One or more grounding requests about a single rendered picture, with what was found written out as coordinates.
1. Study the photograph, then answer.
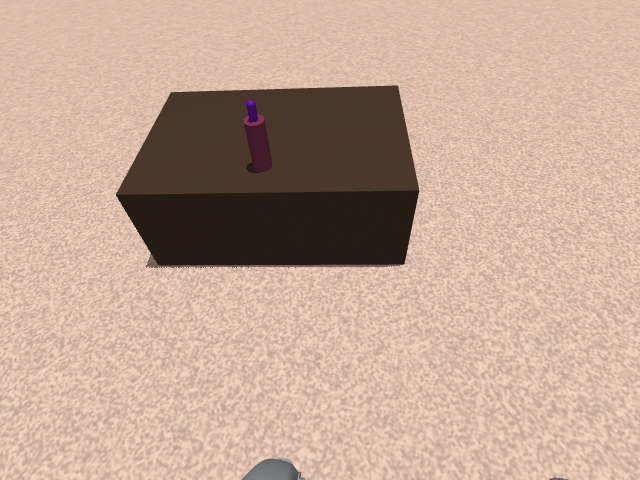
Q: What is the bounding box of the bottle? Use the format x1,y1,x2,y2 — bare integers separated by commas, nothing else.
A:
244,100,272,172

